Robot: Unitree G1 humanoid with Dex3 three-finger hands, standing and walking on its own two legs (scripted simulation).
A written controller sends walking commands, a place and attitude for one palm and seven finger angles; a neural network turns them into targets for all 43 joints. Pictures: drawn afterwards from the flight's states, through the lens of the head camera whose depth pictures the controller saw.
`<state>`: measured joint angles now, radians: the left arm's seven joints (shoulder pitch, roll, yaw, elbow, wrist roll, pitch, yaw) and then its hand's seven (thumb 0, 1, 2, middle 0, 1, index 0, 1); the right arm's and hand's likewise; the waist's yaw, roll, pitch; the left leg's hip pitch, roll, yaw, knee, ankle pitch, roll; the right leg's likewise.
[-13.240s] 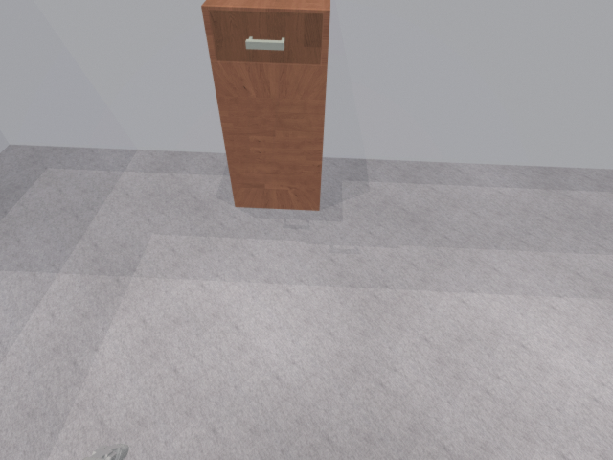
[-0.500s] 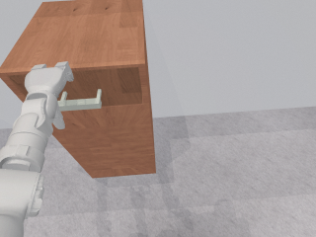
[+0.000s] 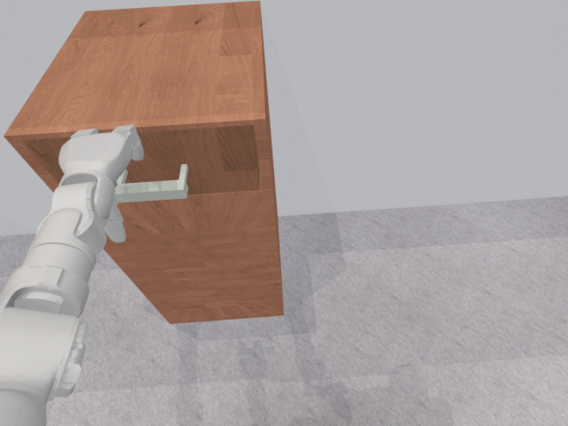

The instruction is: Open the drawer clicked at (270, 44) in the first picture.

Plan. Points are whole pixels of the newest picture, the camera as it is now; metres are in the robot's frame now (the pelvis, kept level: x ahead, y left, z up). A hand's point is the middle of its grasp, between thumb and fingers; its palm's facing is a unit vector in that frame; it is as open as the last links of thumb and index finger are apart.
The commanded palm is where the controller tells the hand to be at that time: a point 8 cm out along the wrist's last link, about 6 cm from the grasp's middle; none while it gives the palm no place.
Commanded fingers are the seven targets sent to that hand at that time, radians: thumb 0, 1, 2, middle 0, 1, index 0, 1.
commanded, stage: move the hooked fingers above the handle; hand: left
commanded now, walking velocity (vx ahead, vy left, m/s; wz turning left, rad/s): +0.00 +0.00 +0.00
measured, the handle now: (151, 181) +0.50 +0.25 +0.03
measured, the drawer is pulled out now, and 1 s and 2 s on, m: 0.00 0.00 0.00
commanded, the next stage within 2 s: none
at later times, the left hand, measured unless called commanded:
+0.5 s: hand (126, 199) +0.43 +0.25 +0.07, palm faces -0.21 -0.03 -0.98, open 13.8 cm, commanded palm +0.43 +0.25 +0.14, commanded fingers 0.00 -0.50 0.30 -0.30 -1.20 -0.30 -1.20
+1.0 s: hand (91, 198) +0.42 +0.30 +0.08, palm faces -0.19 +0.01 -0.98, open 13.8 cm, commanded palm +0.42 +0.26 +0.14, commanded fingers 0.00 -0.50 0.30 -0.30 -1.20 -0.30 -1.20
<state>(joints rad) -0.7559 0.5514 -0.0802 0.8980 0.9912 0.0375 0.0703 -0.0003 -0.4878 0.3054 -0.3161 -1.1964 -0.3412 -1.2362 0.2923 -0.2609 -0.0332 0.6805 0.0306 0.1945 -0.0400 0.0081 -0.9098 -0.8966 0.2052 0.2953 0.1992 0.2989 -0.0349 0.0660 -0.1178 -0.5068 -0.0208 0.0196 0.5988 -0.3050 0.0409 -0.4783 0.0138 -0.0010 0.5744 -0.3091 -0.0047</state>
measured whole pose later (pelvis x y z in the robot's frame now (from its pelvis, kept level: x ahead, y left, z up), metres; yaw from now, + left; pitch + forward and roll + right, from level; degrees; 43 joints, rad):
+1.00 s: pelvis +0.00 -0.01 +0.00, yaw +1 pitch +11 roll -1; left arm -0.71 0.64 -0.05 0.91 0.99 -0.03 0.00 0.00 -0.49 0.31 -0.34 -1.21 -0.33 -1.22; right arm 0.29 -0.25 -0.02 0.66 0.04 0.17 -0.09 0.01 -0.91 -0.90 0.21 0.30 0.20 0.30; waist -0.03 0.04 -0.09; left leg -0.48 -0.01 0.01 0.57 -0.30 0.03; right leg -0.44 0.02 -0.01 0.55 -0.30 -0.02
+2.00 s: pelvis +0.00 +0.00 +0.00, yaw -1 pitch +13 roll -1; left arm -0.78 0.58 -0.02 0.93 1.02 -0.02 0.13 0.00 -0.49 0.31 -0.37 -1.23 -0.37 -1.27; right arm 0.28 -0.28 -0.03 0.69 0.03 0.17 -0.06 0.01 -0.91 -0.90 0.20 0.30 0.20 0.30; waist -0.06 0.06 -0.12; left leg -0.55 -0.01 0.02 0.63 -0.32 0.03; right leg -0.52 0.03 0.00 0.60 -0.31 -0.01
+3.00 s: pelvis +0.00 -0.01 -0.01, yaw +1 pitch +13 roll -1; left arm -0.67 0.53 -0.07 0.86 1.01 -0.06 0.13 0.00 -0.49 0.31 -0.32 -1.20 -0.32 -1.21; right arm 0.30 -0.26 -0.05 0.69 0.02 0.16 -0.06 0.01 -0.91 -0.90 0.21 0.30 0.20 0.30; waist -0.03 0.06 -0.10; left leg -0.55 -0.01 -0.01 0.65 -0.32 0.02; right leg -0.52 0.02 -0.03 0.63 -0.33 -0.02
